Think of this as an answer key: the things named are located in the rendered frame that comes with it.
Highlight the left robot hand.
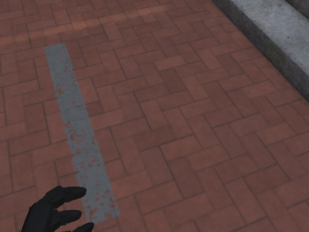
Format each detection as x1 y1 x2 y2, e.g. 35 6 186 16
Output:
19 186 95 232

